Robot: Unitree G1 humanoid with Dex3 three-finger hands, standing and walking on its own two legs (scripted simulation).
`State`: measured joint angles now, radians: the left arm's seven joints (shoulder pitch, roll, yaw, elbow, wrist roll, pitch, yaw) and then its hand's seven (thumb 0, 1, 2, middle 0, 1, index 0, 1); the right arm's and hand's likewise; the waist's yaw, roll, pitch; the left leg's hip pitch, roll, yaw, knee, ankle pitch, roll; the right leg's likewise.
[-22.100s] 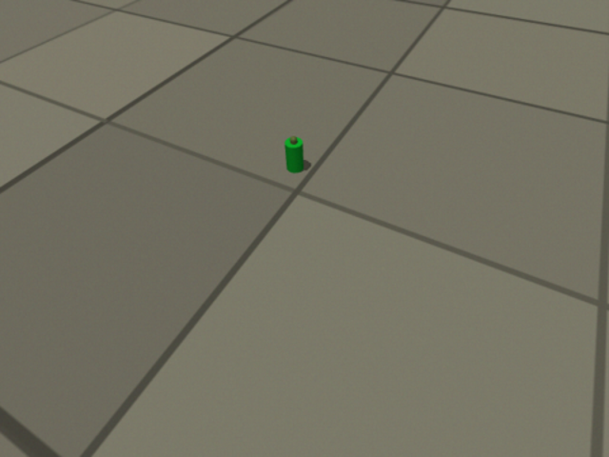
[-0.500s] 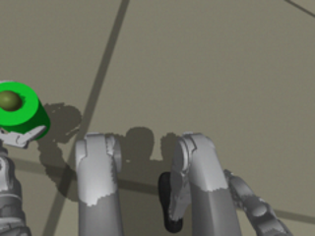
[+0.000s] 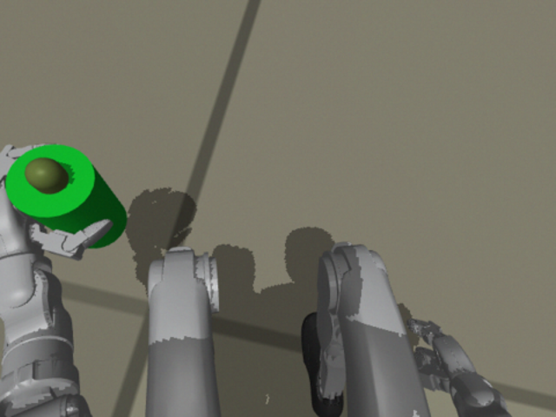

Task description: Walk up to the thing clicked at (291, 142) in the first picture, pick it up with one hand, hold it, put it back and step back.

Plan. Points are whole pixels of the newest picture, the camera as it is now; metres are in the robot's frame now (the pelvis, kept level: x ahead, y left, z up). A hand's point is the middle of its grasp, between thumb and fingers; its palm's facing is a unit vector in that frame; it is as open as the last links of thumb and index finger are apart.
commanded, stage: settle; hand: left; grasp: from the side
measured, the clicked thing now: (73, 199) +0.38 +0.29 -0.06
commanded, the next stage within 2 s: lift in 0.58 s
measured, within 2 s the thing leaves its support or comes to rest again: neither
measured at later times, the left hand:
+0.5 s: hand (49, 193) +0.38 +0.30 -0.02, palm faces +0.34 -0.94 -0.06, open 11.8 cm
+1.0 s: hand (41, 183) +0.38 +0.29 +0.02, palm faces +0.31 -0.95 -0.06, open 11.8 cm
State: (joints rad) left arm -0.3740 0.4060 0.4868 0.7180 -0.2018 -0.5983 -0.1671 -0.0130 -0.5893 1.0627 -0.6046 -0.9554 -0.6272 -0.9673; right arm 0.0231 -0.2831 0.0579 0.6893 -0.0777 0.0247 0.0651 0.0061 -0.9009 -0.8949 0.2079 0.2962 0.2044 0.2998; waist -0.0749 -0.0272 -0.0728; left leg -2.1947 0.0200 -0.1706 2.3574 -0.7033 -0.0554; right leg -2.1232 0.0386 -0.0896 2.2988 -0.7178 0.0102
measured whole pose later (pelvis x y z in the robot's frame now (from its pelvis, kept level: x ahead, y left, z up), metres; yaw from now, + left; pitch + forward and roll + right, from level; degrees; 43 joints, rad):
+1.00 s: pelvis +0.00 +0.00 +0.05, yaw +2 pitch +33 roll -5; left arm -0.37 0.35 0.47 0.64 -0.18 -0.51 -0.18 -0.01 -0.61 1.10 -0.59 -0.98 -0.61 -1.00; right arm 0.07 -0.27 0.00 0.69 -0.05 -0.02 0.03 0.01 -0.93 -0.90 0.21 0.30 0.20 0.30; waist -0.06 -0.01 -0.14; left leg -2.06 0.02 -0.12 2.18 -0.69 -0.04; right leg -2.00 0.03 -0.05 2.14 -0.71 0.01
